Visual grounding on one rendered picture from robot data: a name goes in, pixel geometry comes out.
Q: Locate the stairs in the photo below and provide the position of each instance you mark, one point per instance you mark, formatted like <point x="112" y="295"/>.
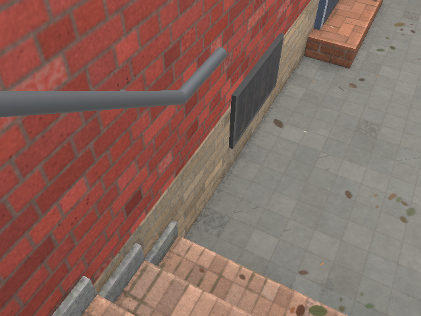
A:
<point x="194" y="281"/>

